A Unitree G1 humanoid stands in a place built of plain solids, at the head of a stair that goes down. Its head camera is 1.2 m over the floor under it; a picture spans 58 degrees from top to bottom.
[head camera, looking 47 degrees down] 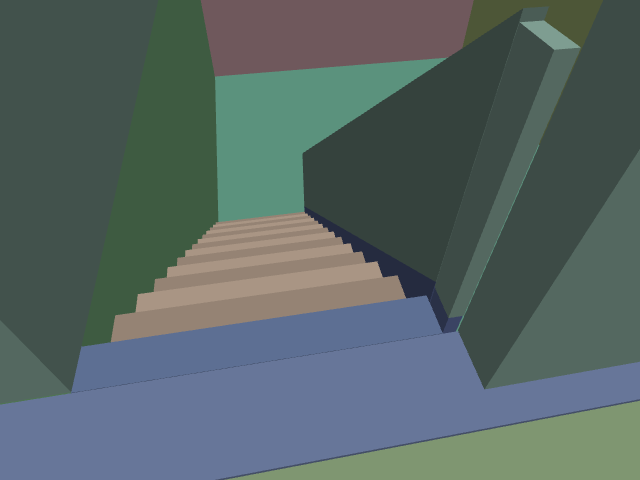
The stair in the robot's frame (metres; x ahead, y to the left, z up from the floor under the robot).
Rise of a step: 0.20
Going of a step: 0.25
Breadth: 1.12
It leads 10 degrees to the left of straight ahead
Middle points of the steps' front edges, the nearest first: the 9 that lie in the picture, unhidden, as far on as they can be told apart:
0.77 0.19 0.00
1.01 0.23 -0.19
1.25 0.27 -0.39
1.49 0.31 -0.59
1.73 0.36 -0.79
1.97 0.40 -0.98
2.21 0.44 -1.18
2.46 0.48 -1.38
2.70 0.53 -1.57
